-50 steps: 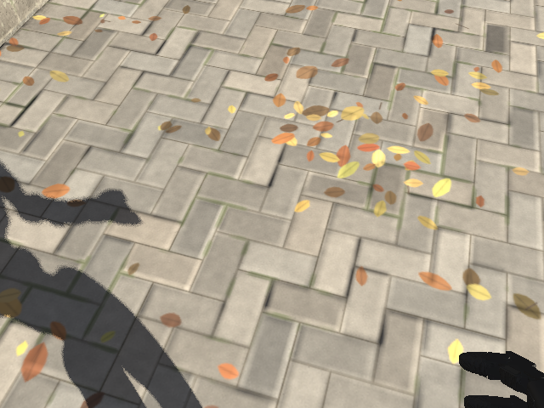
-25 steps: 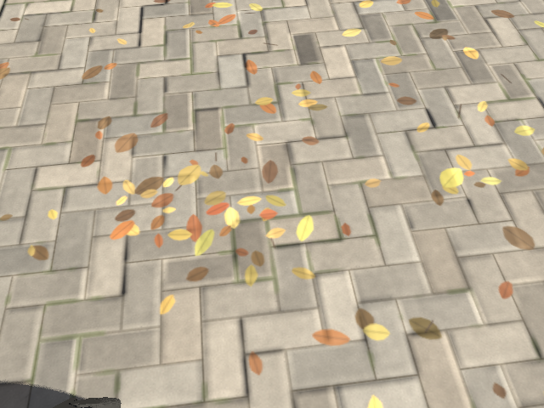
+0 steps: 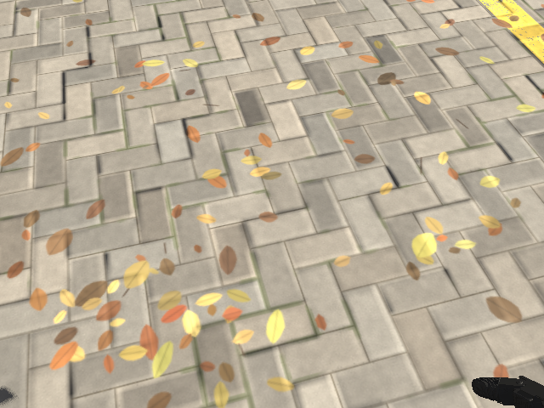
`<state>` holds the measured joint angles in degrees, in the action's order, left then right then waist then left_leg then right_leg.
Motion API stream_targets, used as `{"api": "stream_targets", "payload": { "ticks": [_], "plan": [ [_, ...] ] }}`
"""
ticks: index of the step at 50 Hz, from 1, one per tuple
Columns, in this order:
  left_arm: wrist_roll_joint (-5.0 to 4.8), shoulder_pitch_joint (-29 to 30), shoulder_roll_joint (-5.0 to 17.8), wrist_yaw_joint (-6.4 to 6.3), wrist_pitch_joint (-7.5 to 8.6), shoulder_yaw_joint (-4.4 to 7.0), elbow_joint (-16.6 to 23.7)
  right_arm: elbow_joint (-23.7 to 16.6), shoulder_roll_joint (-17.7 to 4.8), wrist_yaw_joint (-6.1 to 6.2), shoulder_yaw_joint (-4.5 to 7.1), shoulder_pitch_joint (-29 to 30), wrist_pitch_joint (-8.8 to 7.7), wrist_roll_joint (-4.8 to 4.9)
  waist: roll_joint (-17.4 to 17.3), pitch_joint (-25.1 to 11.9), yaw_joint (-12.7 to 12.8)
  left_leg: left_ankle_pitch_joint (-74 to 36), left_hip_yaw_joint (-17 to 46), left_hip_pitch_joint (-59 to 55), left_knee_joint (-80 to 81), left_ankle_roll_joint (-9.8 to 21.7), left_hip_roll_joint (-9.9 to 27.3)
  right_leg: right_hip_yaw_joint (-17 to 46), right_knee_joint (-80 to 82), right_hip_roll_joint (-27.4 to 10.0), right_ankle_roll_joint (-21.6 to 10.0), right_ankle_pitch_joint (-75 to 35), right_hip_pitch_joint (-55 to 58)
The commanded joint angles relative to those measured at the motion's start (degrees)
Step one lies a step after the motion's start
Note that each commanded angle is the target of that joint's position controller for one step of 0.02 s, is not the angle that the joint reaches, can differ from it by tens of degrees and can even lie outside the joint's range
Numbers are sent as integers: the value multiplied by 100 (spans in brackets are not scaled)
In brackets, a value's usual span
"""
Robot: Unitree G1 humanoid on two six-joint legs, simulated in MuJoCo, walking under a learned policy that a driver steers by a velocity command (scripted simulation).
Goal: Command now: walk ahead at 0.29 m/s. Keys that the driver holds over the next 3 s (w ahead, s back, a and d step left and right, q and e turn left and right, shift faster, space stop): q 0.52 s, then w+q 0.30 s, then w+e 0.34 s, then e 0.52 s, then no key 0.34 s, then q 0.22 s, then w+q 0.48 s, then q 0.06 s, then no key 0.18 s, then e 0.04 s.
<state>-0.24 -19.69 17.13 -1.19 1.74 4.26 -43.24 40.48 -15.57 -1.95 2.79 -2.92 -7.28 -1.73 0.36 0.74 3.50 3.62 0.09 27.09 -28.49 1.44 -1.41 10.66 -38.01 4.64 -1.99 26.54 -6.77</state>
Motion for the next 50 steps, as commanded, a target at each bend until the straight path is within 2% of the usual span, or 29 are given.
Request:
{"api": "stream_targets", "payload": {
  "ticks": [1,2,3,4,6,8,11,15,18,20,21,22,23,24,25,26,27,30,34,39,41,42,43,44,45,46,47,48,50],
  "plan": [
    [29,-1120,486,17,115,-8,241,110,-1062,-52,302,-1619,50,164,-1557,-2289,-430,-2851,3714,-4374,454,1932,2420,-123,-3570,76,388,1061,-2597],
    [-8,-484,779,20,77,68,338,-12,-858,-52,226,-1215,117,271,-925,-1543,-534,-2137,3243,-3773,563,1682,2151,-133,-3859,-222,453,761,-2911],
    [27,108,785,1,35,66,469,-110,-696,-34,150,-863,191,233,-425,-1083,-543,-2050,2670,-3110,629,1464,1864,-339,-3695,-406,493,464,-2939],
    [91,448,720,-17,3,68,596,-132,-648,-19,116,-643,238,209,-228,-686,-468,-2251,2335,-2471,721,1380,1667,-430,-3277,-550,511,240,-2899],
    [92,493,511,-61,-55,49,684,-108,-802,37,170,-580,313,161,-516,-570,-277,-2504,1951,-1867,860,1223,1278,-531,-2419,-625,516,48,-2383],
    [64,396,336,-120,-90,5,645,-102,-988,85,252,-601,387,139,-740,-724,-211,-2820,1774,-1668,874,1268,1168,-677,-1715,-480,597,116,-2046],
    [58,541,370,-171,-160,15,625,-133,-1165,192,347,-623,531,231,-708,-982,-251,-1959,1874,-1471,958,1275,1154,-631,-1106,-382,652,-491,-1723],
    [35,1016,361,-140,-201,29,750,-189,-1106,290,363,-584,726,281,-806,-692,-371,227,2184,-1027,1142,1088,950,-541,-458,-276,617,-896,-1510],
    [3,1124,376,-71,-68,47,804,-222,-1083,324,373,-621,825,277,-915,-573,-394,338,2537,-1154,931,1007,896,-530,336,-205,530,-957,-1307],
    [-9,842,412,-21,32,91,708,-282,-1009,354,350,-535,890,327,-887,-583,-184,190,2572,-1084,568,767,677,-623,1533,-264,376,-1679,-634],
    [53,706,679,-38,49,164,703,-306,-816,365,290,-678,901,313,-593,-730,-223,807,2366,-720,104,491,443,-230,1775,-905,146,-1978,-19],
    [178,888,1098,-90,-5,238,821,-350,-493,351,207,-937,887,260,749,-710,-494,2342,1415,122,-1157,120,-261,951,1958,-2132,-450,-2891,403],
    [368,872,1118,-42,-28,264,787,-472,-832,342,310,-918,823,260,1579,-597,-466,3345,720,705,-2390,-141,-506,1856,2099,-2847,-1239,-3664,-1],
    [300,1044,815,-44,-7,181,876,-352,-1193,331,428,-1084,817,232,1063,-556,-491,3107,839,716,-3256,-323,-202,1572,2037,-2753,-1347,-3713,-61],
    [213,1281,577,-52,0,119,903,-221,-1259,333,489,-1174,872,272,741,-439,-563,2771,791,766,-3626,-440,-145,948,1917,-2363,-1098,-3646,-106],
    [142,1432,513,-60,-10,97,935,-123,-1154,370,491,-1254,959,272,601,-399,-603,2489,718,835,-3877,-552,-94,517,1842,-2068,-891,-3491,-62],
    [81,1369,510,-77,-21,88,893,-156,-1029,360,454,-1216,1015,267,628,-386,-515,2154,632,1017,-4023,-629,-12,325,1928,-2001,-859,-3082,13],
    [64,905,621,-151,-70,132,745,-516,-718,245,322,-575,984,333,945,-209,-126,1619,230,1327,-3337,-681,210,123,2474,-1856,-874,-1007,227],
    [29,662,918,-128,1,250,655,-767,-575,107,228,-205,844,279,883,-248,65,1649,31,917,-2187,-533,418,-73,2644,-2085,-879,-590,350],
    [-112,689,1102,74,101,338,541,-745,-641,-6,223,-390,773,303,897,-69,-90,1602,-394,-334,-931,-92,338,-608,2592,-2153,-813,-568,-277],
    [-190,830,1027,122,91,319,496,-530,-617,-16,250,-905,767,305,710,-130,-431,1170,-631,-1297,-141,108,142,-947,2092,-2049,-638,-483,-686],
    [-163,698,794,144,101,230,413,-321,-686,30,304,-1411,759,313,441,-287,-627,1240,-568,-2306,98,247,-21,-1170,1505,-1850,-478,-573,-1269],
    [-8,744,342,193,142,53,421,-156,-933,96,401,-2148,730,320,-436,-577,-966,1359,531,-3477,551,485,634,-1734,-69,-1414,-86,-629,-2113],
    [110,983,39,235,263,-76,891,-249,-1771,136,521,-2425,675,258,-2062,-738,-958,2035,3315,-4368,1233,1431,2183,-1847,-2061,-589,331,681,-4147],
    [-103,1255,625,226,360,71,868,-278,-1484,98,461,-2421,542,219,-1216,-603,-1211,2558,3794,-4020,1585,1855,2478,-1028,-2992,-767,268,718,-4747],
    [-233,1304,825,257,394,130,857,-279,-1202,92,345,-2186,441,188,-1073,-174,-1027,2585,3215,-3701,1589,1646,2310,-871,-3124,-1019,102,149,-4911],
    [-203,1186,780,265,387,121,719,-300,-945,91,257,-1890,382,177,-848,11,-857,2264,2584,-3371,1586,1417,2023,-854,-3007,-1186,48,-431,-4759],
    [-110,1109,756,273,363,121,621,-316,-807,93,194,-1592,367,183,-751,170,-705,1609,2071,-3045,1670,1240,1827,-806,-2733,-1269,71,-868,-4561],
    [-86,858,636,317,291,108,457,-335,-750,133,163,-1361,319,115,-764,209,-499,299,1210,-2613,1861,995,1529,-819,-2537,-1270,152,-1611,-4050]
  ]
}}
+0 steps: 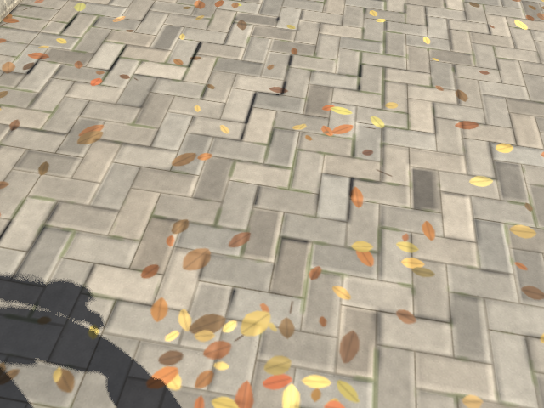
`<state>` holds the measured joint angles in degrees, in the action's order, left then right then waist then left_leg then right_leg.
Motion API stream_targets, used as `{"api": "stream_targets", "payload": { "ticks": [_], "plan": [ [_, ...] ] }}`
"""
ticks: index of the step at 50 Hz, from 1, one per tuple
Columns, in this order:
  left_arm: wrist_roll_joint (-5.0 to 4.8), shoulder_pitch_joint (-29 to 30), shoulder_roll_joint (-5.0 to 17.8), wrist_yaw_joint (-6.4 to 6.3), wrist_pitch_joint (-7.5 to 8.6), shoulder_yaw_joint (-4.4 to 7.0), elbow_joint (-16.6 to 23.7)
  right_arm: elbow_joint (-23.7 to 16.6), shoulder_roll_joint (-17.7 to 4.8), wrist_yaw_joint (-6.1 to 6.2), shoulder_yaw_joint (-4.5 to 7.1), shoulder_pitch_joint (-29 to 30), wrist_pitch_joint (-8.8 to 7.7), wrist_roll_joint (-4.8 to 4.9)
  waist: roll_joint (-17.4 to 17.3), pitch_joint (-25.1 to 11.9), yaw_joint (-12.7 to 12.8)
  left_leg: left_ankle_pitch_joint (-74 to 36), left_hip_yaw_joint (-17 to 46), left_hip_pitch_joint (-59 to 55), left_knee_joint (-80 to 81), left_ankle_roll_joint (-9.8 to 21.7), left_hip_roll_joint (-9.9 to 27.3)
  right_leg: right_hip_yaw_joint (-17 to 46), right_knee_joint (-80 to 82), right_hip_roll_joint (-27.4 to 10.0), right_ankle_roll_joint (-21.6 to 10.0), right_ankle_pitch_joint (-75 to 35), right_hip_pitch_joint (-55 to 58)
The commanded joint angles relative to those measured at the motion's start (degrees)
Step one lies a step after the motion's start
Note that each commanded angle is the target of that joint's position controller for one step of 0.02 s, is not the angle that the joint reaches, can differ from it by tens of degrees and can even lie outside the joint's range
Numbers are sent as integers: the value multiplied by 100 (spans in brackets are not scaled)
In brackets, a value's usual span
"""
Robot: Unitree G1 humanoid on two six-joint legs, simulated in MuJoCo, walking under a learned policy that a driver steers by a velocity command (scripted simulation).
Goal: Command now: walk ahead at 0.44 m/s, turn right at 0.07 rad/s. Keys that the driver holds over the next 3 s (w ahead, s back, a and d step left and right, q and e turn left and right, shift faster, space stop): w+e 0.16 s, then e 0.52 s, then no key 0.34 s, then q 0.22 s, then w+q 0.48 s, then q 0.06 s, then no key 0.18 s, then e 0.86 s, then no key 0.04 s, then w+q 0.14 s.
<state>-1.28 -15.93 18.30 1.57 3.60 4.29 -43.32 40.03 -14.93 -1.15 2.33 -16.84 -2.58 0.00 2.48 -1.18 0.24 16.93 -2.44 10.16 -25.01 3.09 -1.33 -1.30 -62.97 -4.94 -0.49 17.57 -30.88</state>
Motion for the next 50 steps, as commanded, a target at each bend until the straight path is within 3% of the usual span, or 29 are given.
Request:
{"api": "stream_targets", "payload": {
  "ticks": [1,5,8,10,13,15,16,17,18,19,20,21,22,24,27,29,33,36,37,38,39,40,41,42,43,44,46,48,50],
  "plan": [
    [5,437,436,48,75,84,419,-259,-823,73,218,4,-183,-88,-848,355,-157,-1599,1145,-900,1548,796,1468,392,24,-253,57,-988,-1588],
    [-26,742,189,33,34,-3,497,-92,-832,137,219,-45,-255,-110,-655,498,-211,-2323,94,-656,1732,566,1231,507,1331,110,146,-2034,-1247],
    [-7,1280,21,132,58,-98,662,100,-918,195,239,-245,-273,-46,-617,711,-411,-2423,-260,-645,1937,401,1285,139,2295,194,36,-2555,-890],
    [32,1599,-83,233,98,-149,810,242,-952,250,246,-370,-211,-20,-511,854,-485,-3431,-466,-924,1670,293,1345,-50,2817,302,-73,-2553,-830],
    [78,1410,129,366,123,-57,907,274,-1186,399,302,-350,-38,9,-824,349,-254,-5884,-629,-1522,621,85,1389,-452,2985,730,-274,-1984,-279],
    [61,339,494,336,79,121,684,162,-1297,478,339,-157,72,4,-1018,-306,302,-6816,-632,-1489,-810,-26,1337,-482,2997,1030,-503,-1607,883],
    [71,-333,743,233,68,241,566,62,-1286,470,330,54,62,43,-821,-619,746,-6203,-702,-925,-2018,-165,1114,-254,3589,1021,-718,-2259,2011],
    [108,-658,1082,85,13,279,544,-73,-800,403,178,-210,-18,-117,262,-1201,632,-2077,-644,562,-3912,-406,553,1040,3316,-13,-1127,-4259,3755],
    [252,-308,1484,54,45,286,797,-171,-341,247,-21,-1198,-125,-176,1216,-2377,-28,2487,342,2595,-6201,-759,-452,4042,3067,-1804,-2699,-5714,5713],
    [202,-304,1125,26,-45,268,918,-93,-1095,141,128,-716,-208,-56,104,-2903,536,1940,1211,2624,-6410,-662,-147,3838,3633,-1576,-2578,-4501,5305],
    [125,143,912,8,-77,194,991,-352,-1178,132,159,-63,-209,114,-51,-1895,438,1510,1101,2830,-5983,-547,95,3095,3892,-1243,-2229,-3696,4408],
    [21,465,719,-14,-118,145,984,-379,-1066,195,146,128,-170,51,-615,-987,173,1198,904,2889,-5418,-561,299,2601,4182,-891,-1909,-3099,3288],
    [3,664,616,-47,-149,110,1038,-381,-1089,262,170,146,-71,-18,-552,-594,19,1003,859,2676,-5031,-610,412,2386,4368,-738,-1816,-2854,2476],
    [130,891,688,-53,-190,143,1063,-344,-987,301,172,-115,94,-63,-136,-254,-262,816,748,1983,-4446,-707,432,2072,4652,-406,-1748,-2701,1262],
    [156,875,814,-125,-207,200,987,-318,-734,406,99,-161,138,-132,63,-519,-274,536,620,1771,-3518,-904,316,1737,4435,-216,-1667,-3606,996],
    [101,906,865,-200,-307,224,982,-350,-731,425,99,-18,172,-121,131,-765,-216,126,684,1718,-3122,-960,280,1777,4316,-115,-1501,-2948,1054],
    [65,972,843,-299,-502,219,1030,-528,-718,366,114,501,177,-44,481,-633,-27,-254,767,1563,-2199,-919,139,2197,4329,66,-1212,-757,961],
    [81,907,740,-285,-555,185,1027,-541,-765,279,155,484,60,-14,695,-666,19,-134,718,1272,-1343,-774,86,2510,3909,-56,-1115,-1075,1351],
    [61,937,647,-283,-569,141,1029,-506,-730,245,170,344,12,-19,699,-698,-93,-470,641,902,-695,-674,77,2532,3661,-15,-999,-1338,1398],
    [42,814,481,-289,-579,80,986,-489,-761,226,196,250,-29,-55,622,-650,-155,-1016,689,434,44,-520,232,2469,3378,160,-769,-1230,1297],
    [120,468,167,-283,-574,-22,959,-592,-1143,248,264,281,-31,-183,-276,-716,40,-1528,1709,-49,453,-134,1341,1933,2455,607,-381,34,923],
    [108,393,214,-276,-512,3,1108,-548,-1480,244,347,506,40,-365,-1932,-303,340,-2447,3021,70,711,824,2200,964,1704,1390,-63,1565,-19],
    [170,424,687,-281,-448,125,1037,-634,-1156,247,289,484,29,-348,-1760,-432,93,-2397,3440,176,749,1315,2451,1115,487,1080,175,1896,-70],
    [86,493,894,-282,-460,217,930,-649,-1030,256,258,523,32,-260,-1276,-365,26,-2331,2964,160,607,1209,2188,1130,-101,1069,252,1636,-159],
    [71,430,775,-314,-525,217,786,-644,-948,257,240,653,48,-171,-950,-314,81,-2231,2458,113,478,954,1837,1101,-321,1016,358,1386,-175],
    [93,441,659,-341,-586,192,756,-624,-865,262,214,740,60,-75,-933,-257,69,-2298,2197,55,414,827,1688,1101,-396,969,445,1160,-231],
    [77,464,280,-331,-640,72,726,-566,-684,265,144,819,114,-69,-996,-246,106,-2634,1568,181,381,696,1315,832,130,896,564,904,189],
    [78,634,13,-302,-627,-40,771,-514,-620,265,141,819,175,-76,-1299,-360,22,-2705,1255,50,303,652,1118,472,1252,696,619,867,682],
    [54,801,-3,-263,-607,-65,795,-411,-734,264,186,558,235,-57,-1541,-427,-175,-2613,1374,-154,252,766,1195,313,2179,626,602,825,1071]
  ]
}}
Over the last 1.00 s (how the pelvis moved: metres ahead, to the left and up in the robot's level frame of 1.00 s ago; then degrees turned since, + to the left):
0.17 0.09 0.02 28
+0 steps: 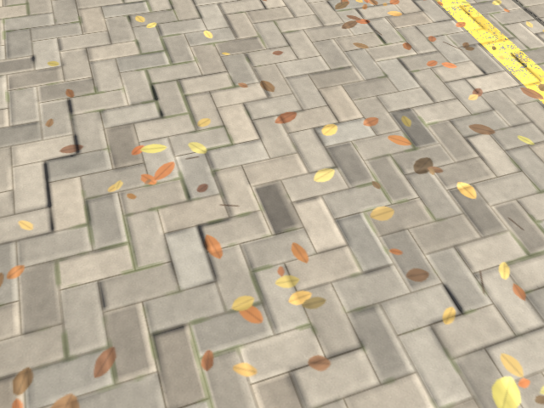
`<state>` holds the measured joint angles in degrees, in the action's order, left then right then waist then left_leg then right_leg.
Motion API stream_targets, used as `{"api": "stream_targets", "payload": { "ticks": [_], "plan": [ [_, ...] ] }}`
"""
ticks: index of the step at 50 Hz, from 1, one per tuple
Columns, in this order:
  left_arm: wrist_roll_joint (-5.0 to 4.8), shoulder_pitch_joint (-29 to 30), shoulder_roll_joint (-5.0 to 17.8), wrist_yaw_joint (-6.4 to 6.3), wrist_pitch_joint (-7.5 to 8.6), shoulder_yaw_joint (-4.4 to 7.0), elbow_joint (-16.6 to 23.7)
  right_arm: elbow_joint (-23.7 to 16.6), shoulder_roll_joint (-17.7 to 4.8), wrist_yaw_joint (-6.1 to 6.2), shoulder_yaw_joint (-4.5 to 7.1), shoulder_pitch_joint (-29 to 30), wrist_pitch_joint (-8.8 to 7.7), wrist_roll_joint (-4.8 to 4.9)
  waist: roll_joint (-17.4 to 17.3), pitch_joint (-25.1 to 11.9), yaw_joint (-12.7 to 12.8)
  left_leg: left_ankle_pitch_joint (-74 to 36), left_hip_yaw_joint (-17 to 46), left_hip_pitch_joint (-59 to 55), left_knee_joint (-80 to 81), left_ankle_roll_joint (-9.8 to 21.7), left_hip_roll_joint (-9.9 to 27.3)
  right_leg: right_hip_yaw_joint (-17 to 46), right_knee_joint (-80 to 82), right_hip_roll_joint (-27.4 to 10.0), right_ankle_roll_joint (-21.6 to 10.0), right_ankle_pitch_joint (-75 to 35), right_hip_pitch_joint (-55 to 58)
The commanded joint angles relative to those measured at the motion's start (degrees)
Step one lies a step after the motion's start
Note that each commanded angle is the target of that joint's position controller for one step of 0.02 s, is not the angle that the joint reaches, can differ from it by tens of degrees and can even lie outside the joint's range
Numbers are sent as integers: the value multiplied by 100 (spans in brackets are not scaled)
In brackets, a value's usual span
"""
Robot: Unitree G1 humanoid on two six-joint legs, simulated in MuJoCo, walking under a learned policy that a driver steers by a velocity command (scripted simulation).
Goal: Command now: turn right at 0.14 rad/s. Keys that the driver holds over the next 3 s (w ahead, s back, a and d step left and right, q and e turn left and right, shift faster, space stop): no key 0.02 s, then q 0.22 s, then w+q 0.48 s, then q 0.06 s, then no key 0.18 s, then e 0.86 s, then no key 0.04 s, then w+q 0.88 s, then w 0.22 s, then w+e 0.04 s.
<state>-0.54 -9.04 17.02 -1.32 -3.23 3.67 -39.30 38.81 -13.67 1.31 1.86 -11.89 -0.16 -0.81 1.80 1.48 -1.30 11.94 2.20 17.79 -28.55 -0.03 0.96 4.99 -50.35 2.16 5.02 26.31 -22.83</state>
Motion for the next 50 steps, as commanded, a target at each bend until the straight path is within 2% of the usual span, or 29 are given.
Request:
{"api": "stream_targets", "payload": {
  "ticks": [1,3,4,5,6,7,10,13,16,18,19,20,21,22,23,25,27,31,36,38,41,43,44,45,46,47,48,49,50],
  "plan": [
    [-40,60,196,41,83,21,348,-258,-911,14,248,7,16,48,-1490,-699,-29,-2004,989,-962,557,1104,1005,-368,1400,-81,9,-321,451],
    [30,-175,140,63,109,12,159,-157,-756,-28,177,-77,8,133,-1294,-529,137,-1621,1038,-566,513,869,834,-383,3028,-66,-209,-1611,1301],
    [105,-215,391,41,116,56,175,-100,-786,-60,175,-266,-51,133,-1051,-546,93,-1267,1065,-185,507,602,775,-97,3036,-317,-390,-2063,1825],
    [181,-334,829,-19,111,148,202,-179,-753,-128,152,-267,-143,24,-296,-695,-24,-804,788,219,161,335,480,333,2627,-899,-652,-3133,2230],
    [175,-283,898,-13,92,206,40,-254,-621,-152,132,-197,-196,47,666,-706,-112,106,206,169,46,65,25,384,2566,-1065,-1034,-2417,1691],
    [163,-143,627,8,113,160,123,-293,-800,-142,160,189,-191,23,612,-468,99,184,127,111,-201,-93,-52,482,2799,-1056,-1131,-1717,1329],
    [110,-140,748,-70,181,234,104,-407,-876,-76,258,260,-45,100,827,-77,156,-44,1,580,-800,-45,-144,599,2935,-1317,-1190,-1633,1165],
    [71,-161,672,-168,233,239,146,-479,-737,-106,292,92,37,122,1021,-180,176,1022,-232,756,-1597,80,-134,784,2922,-1784,-1469,-1663,1118],
    [-18,-331,872,-155,346,296,108,-649,-630,-237,278,336,50,216,827,210,314,1804,-265,1228,-1944,330,141,1217,3338,-2221,-1657,368,1050],
    [-103,132,882,-93,382,294,163,-410,-589,-296,294,-236,2,247,640,280,-82,1177,-539,146,-921,537,-14,604,3123,-1871,-1352,537,444],
    [-65,271,700,-60,377,251,197,-93,-682,-299,377,-881,-34,230,405,133,-310,826,-691,-841,-550,585,-293,70,2529,-1483,-1143,491,-76],
    [29,303,360,-26,411,158,260,66,-1071,-277,528,-1453,-87,223,-657,19,-468,1106,431,-1623,159,833,190,-726,784,-920,-769,162,-786],
    [7,743,202,-31,548,96,801,-85,-1915,-325,681,-1788,-241,167,-2371,-38,-512,2338,4227,-2169,1656,1952,1641,-765,-1188,180,-369,728,-2518],
    [-111,739,504,6,702,156,737,-227,-1462,-345,504,-1597,-378,91,-1661,-80,-454,2380,4693,-2295,1975,2135,1981,121,-1864,-114,-502,757,-2906],
    [-176,606,629,83,810,188,659,-270,-1181,-304,415,-1348,-449,63,-1291,133,-262,2070,4159,-2170,1808,1965,1894,183,-1982,-323,-646,248,-3002],
    [30,448,595,116,912,207,430,-377,-1103,-225,378,-991,-437,138,-395,160,-60,1098,3005,-1916,1601,1532,1424,119,-1405,-615,-685,-736,-2706],
    [92,466,532,170,917,218,341,-386,-1067,-139,341,-991,-389,116,-562,41,-16,184,2297,-1709,1718,1333,1038,-29,-865,-585,-557,-1404,-2176],
    [88,872,308,189,893,139,344,-191,-1070,-1,347,-1342,-338,166,-576,40,-140,-881,1650,-1710,1721,1239,786,-165,372,-350,-264,-2220,-2021],
    [7,1694,220,289,955,65,544,52,-1132,56,388,-1585,-259,212,-828,236,-401,-775,1651,-1314,1624,1144,704,-178,1636,-154,-150,-2895,-1496],
    [30,1927,238,318,996,65,653,135,-1158,78,412,-1610,-191,229,-841,320,-419,-1583,1712,-1343,1291,1055,677,-210,1961,-19,-218,-2877,-1327],
    [35,1648,387,352,1046,136,588,145,-1191,139,455,-1477,-71,215,-1010,57,-251,-2438,1811,-1434,740,809,692,-261,2247,120,-407,-2849,-536],
    [102,858,611,299,1085,245,373,14,-1131,149,444,-1134,-83,214,-1097,-393,171,-3767,1704,-1516,-116,566,477,-415,2593,179,-670,-3056,496],
    [192,228,769,267,1113,284,277,-100,-979,116,388,-974,-114,185,-983,-975,501,-3660,1590,-1193,-1012,352,213,-201,2660,-229,-944,-3799,1680],
    [317,-486,1137,220,1101,316,232,-260,-565,95,255,-1177,-149,18,121,-1934,543,-921,1368,25,-2747,71,-318,1080,2066,-1549,-1490,-5870,3591],
    [248,-701,1099,269,998,297,37,-66,-405,56,177,-2389,-143,141,1572,-2823,102,3197,1215,1373,-4439,-201,-1015,3202,2167,-2927,-2593,-6303,4833],
    [87,-457,759,269,904,239,149,140,-1076,53,315,-2336,-81,217,742,-2445,186,2638,1297,1517,-4936,-297,-560,3095,2555,-2645,-2420,-4737,4036],
    [39,-21,423,247,836,122,220,17,-1280,68,381,-1553,-13,243,421,-1503,264,2250,950,1722,-4874,-360,-362,2180,2735,-2247,-2164,-4105,3161],
    [74,265,147,268,792,-15,153,12,-1177,105,348,-1212,52,162,59,-1043,178,1946,791,1485,-4463,-398,-148,1640,2956,-1849,-1967,-3800,2285],
    [105,499,67,286,764,-72,111,-76,-1076,117,342,-1032,106,59,104,-707,21,1715,680,1187,-4010,-426,37,1381,3150,-1617,-1882,-3584,1548]
  ]
}}
Over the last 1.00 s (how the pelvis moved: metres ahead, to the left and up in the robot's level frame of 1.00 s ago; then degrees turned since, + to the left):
0.31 0.02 0.00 -27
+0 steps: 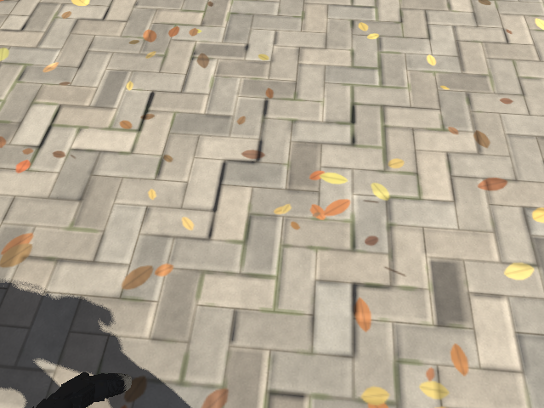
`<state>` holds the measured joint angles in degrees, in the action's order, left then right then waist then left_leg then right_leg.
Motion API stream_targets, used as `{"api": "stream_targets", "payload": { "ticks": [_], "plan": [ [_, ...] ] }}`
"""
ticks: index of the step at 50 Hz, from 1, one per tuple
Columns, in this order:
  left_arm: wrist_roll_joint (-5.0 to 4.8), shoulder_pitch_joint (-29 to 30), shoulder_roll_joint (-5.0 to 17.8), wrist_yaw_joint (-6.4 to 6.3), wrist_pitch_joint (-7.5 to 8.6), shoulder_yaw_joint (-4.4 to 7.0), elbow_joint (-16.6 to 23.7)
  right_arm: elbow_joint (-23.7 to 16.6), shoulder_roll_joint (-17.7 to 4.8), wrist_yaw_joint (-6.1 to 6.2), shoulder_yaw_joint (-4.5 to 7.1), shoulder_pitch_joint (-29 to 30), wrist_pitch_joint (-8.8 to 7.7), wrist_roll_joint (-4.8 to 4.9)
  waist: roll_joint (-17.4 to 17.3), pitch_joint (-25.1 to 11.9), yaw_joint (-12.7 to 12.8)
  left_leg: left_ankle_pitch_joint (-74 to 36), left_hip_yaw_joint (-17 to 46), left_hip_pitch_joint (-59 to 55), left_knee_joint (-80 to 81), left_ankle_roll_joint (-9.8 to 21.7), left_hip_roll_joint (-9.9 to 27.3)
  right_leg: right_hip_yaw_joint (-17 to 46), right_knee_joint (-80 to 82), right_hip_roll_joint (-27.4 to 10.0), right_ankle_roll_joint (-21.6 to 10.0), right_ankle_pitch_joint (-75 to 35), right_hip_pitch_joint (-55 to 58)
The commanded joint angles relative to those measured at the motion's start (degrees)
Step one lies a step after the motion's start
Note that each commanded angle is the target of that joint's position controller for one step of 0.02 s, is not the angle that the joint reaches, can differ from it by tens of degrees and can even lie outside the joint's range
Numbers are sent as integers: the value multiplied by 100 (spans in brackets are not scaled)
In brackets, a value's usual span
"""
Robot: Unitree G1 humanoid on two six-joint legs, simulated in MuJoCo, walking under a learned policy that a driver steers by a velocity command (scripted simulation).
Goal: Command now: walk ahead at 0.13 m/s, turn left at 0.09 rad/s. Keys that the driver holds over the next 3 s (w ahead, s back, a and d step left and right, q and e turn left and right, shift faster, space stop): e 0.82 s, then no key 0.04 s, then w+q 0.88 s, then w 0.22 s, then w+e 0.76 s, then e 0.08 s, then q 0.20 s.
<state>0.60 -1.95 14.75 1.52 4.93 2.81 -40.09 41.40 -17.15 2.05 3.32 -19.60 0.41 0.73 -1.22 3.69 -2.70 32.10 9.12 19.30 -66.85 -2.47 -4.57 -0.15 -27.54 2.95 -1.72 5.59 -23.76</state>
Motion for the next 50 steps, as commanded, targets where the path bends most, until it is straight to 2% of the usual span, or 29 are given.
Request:
{"api": "stream_targets", "payload": {
  "ticks": [1,3,4,7,10,12,13,14,15,16,17,19,21,24,28,30,31,32,33,34,35,36,37,39,43,44,46,48,50],
  "plan": [
    [30,-77,418,13,-83,32,111,-360,-532,27,154,-296,87,-120,646,-725,-4,-475,-188,551,381,-190,681,1608,1076,-1436,-1114,-1441,1004],
    [38,36,585,6,-108,82,21,-390,-203,44,49,-260,50,-154,899,-647,-66,-394,-521,-3,1539,-224,605,1239,1097,-1168,-1144,-2142,551],
    [17,-30,747,-13,-132,139,-11,-428,-147,60,15,-142,13,-177,914,-764,-7,-485,-565,-137,1947,-225,581,1262,1026,-1180,-1200,-2360,656],
    [-120,-210,1138,-81,-282,277,-16,-479,-406,84,73,127,38,-116,798,-1049,149,-1266,-542,-410,2569,-156,463,1668,1061,-1353,-1240,-1054,852],
    [-201,-98,1118,-145,-437,270,11,-612,-406,61,93,471,46,-144,772,-670,114,-1728,-579,-694,3296,20,349,1963,1081,-1182,-1025,622,377],
    [-234,-193,924,-190,-490,204,-18,-692,-466,51,129,456,-36,-181,679,-605,-8,-2088,-487,-1237,4088,236,487,2015,738,-905,-675,976,43],
    [-195,-313,725,-192,-481,141,18,-754,-806,84,207,346,-59,-248,153,-718,8,-2128,85,-1592,4357,510,1194,1759,201,-663,-375,1244,-317],
    [-212,-411,586,-205,-470,128,104,-694,-1107,69,307,395,-35,-311,-1052,-626,209,-2280,843,-1350,4751,1055,1883,716,-731,68,-28,1972,-670],
    [-201,-517,802,-213,-447,189,74,-800,-951,53,280,562,-50,-356,-1477,-622,95,-2959,1466,-1236,5034,1595,2533,317,-2010,145,198,2688,-796],
    [-212,-658,1050,-209,-467,315,-2,-879,-722,65,202,681,-89,-355,-1149,-650,126,-3685,1368,-1252,4935,1751,2599,446,-3079,1,336,2903,-936],
    [-230,-894,1064,-225,-536,368,-135,-931,-612,72,164,946,-120,-283,-770,-660,288,-4147,930,-1275,4762,1615,2385,517,-3578,-73,446,2745,-986],
    [-223,-984,853,-248,-675,340,-174,-930,-563,65,156,1192,-144,-154,-550,-604,342,-4723,294,-1414,4578,1417,2143,462,-3764,-225,637,2291,-1152],
    [-239,-802,667,-211,-729,273,-22,-867,-616,64,196,1147,-89,-161,-627,-603,256,-4809,-122,-1443,4582,1415,1974,188,-3363,-280,770,1999,-1031],
    [-238,-492,560,-98,-751,187,258,-819,-761,76,278,1110,-5,-147,-817,-768,90,-4716,-442,-1473,4514,1446,2016,-56,-2338,-395,757,1807,-476],
    [-219,-592,762,23,-796,253,428,-704,-967,19,371,1072,0,-11,-912,-839,142,-4544,-534,-1425,4259,1383,2228,-369,-1168,-317,481,1451,189],
    [-184,-1005,826,16,-808,324,323,-607,-870,3,359,1061,-39,95,-724,-851,385,-3896,-884,-984,3687,966,2025,-468,24,-108,161,420,1082],
    [-174,-1213,1157,-57,-800,435,315,-489,-663,-28,312,729,-77,3,27,-937,380,-2867,-1356,-237,2815,470,1681,248,431,-453,-111,-889,1962],
    [-117,-1301,1965,-171,-776,599,462,-805,-230,-57,142,828,-88,-347,1978,-941,233,536,-1732,1603,945,-221,809,2599,423,-2155,-1102,-3332,2835],
    [107,-1459,1782,-101,-641,522,538,-935,-493,4,206,1456,-107,-225,1405,-1313,788,990,-704,1919,-37,-239,493,3118,628,-2591,-1996,-3164,2469],
    [113,-1243,1619,-84,-531,460,521,-915,-671,35,263,1561,-80,-82,945,-1041,667,568,-516,2025,-350,-176,608,2611,685,-2293,-1845,-2676,2294],
    [-8,-938,1453,-120,-484,429,514,-836,-707,77,293,1483,-56,-74,754,-832,500,41,-469,2077,-229,-134,687,2223,674,-1941,-1515,-2183,2152],
    [-123,-719,1273,-164,-498,369,546,-748,-725,130,318,1428,-35,-125,624,-762,420,-331,-424,2085,-63,-156,738,2052,661,-1738,-1285,-1946,2089],
    [-175,-577,1212,-206,-533,329,565,-729,-732,149,336,1327,-22,-150,683,-753,311,-620,-423,1851,-6,-206,706,1901,681,-1580,-1211,-2011,1870],
    [-131,-587,1169,-267,-586,300,579,-666,-609,108,316,1142,-40,-122,763,-912,235,-996,-485,1567,63,-282,548,1784,703,-1412,-1205,-2036,1776],
    [-119,-666,1177,-344,-629,295,557,-639,-445,69,236,1220,-51,-91,766,-941,330,-1288,-489,1385,1196,-360,509,1841,682,-1327,-1168,-1457,1893],
    [-116,-706,1114,-354,-632,268,526,-590,-433,35,216,1144,-54,-79,786,-1054,357,-1400,-537,1203,1484,-350,564,1810,789,-1303,-1161,-618,1872],
    [-96,-828,1040,-321,-595,213,435,-598,-395,-56,164,1241,-92,-36,1041,-882,533,-1481,-698,901,2006,-273,636,1955,1163,-1277,-1176,1402,1562],
    [-43,-926,1113,-263,-546,190,319,-652,-455,-129,140,1371,-171,16,1178,-545,653,-1321,-815,736,2400,-145,661,2159,1402,-1388,-1194,2197,1336],
    [-37,-1044,1247,-224,-484,206,222,-668,-523,-179,128,1438,-271,62,1018,-299,736,-1173,-866,698,2715,43,654,2279,1480,-1537,-1212,2499,1321]
  ]
}}
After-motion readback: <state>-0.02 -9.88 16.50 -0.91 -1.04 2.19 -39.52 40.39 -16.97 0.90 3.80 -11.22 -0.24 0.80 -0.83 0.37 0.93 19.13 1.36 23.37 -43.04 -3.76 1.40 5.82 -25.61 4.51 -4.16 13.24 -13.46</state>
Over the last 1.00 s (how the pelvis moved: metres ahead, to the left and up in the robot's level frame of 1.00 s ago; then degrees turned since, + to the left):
0.25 0.06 -0.01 26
